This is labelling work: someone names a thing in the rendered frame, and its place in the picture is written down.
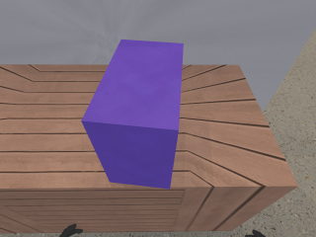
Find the pedestal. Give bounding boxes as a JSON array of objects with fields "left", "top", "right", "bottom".
[{"left": 0, "top": 64, "right": 298, "bottom": 234}]

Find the left robot hand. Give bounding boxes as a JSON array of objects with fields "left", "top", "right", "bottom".
[{"left": 59, "top": 223, "right": 83, "bottom": 237}]

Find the carton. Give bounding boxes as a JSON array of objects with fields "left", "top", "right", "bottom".
[{"left": 81, "top": 39, "right": 184, "bottom": 190}]

